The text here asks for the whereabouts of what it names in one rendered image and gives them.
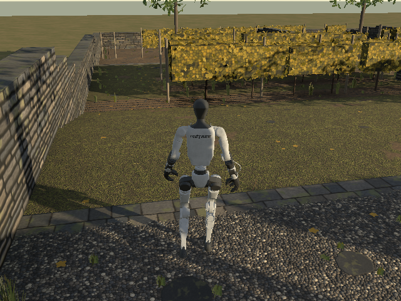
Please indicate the left robot foot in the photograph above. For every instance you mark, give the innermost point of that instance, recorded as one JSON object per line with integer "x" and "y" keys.
{"x": 183, "y": 253}

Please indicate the left robot forearm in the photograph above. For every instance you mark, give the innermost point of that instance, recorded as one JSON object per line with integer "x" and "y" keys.
{"x": 170, "y": 163}

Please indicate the left robot upper arm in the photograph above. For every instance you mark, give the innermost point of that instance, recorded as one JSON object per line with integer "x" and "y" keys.
{"x": 181, "y": 131}

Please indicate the robot right hand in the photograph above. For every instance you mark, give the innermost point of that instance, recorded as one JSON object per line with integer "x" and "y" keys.
{"x": 234, "y": 182}

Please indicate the robot right shin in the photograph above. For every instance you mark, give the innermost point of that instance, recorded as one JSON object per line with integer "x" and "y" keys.
{"x": 210, "y": 219}

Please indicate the right robot forearm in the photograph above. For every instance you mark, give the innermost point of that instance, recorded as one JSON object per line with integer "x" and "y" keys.
{"x": 231, "y": 168}

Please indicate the right robot upper arm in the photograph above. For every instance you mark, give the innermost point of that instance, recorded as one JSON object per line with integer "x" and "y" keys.
{"x": 223, "y": 142}

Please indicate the robot left hand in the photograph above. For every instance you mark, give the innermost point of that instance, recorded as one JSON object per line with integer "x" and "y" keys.
{"x": 166, "y": 175}

